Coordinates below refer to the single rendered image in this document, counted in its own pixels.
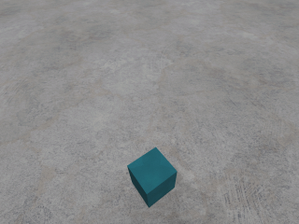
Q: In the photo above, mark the carton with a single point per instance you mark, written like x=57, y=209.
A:
x=153, y=176

